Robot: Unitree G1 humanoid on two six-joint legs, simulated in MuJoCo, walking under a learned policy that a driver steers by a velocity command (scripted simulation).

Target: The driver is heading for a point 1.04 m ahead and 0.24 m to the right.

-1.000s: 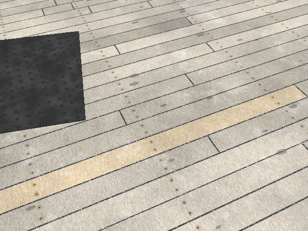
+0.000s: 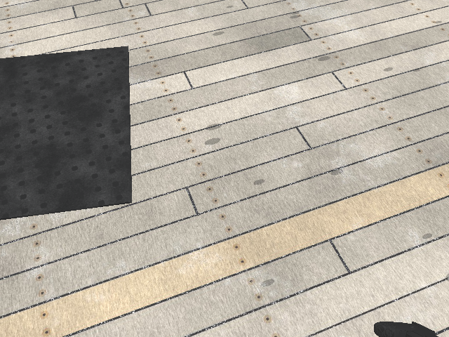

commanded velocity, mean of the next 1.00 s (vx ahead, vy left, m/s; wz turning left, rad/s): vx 0.33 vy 0.00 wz -0.41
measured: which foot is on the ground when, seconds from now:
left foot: up 0.00-0.00, down 0.02-0.52, up 0.54-0.92, down 0.94-1.00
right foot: down 0.00-0.04, up 0.06-0.50, down 0.52-0.96, up 0.98-1.00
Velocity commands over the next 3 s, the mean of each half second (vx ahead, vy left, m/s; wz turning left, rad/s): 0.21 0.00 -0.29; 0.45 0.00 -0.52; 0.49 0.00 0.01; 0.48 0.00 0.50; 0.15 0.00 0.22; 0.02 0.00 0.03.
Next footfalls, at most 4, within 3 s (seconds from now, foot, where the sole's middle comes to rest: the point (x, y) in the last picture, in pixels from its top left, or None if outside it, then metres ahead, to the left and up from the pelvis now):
0.02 left None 0.21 0.10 -0.76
0.52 right None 0.11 -0.12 -0.76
0.94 left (246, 325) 0.49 0.01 -0.76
1.42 right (370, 291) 0.61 -0.36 -0.76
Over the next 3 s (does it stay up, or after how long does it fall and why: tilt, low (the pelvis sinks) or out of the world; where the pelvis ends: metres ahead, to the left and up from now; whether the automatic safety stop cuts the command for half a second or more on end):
stays up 0.98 -0.28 0.01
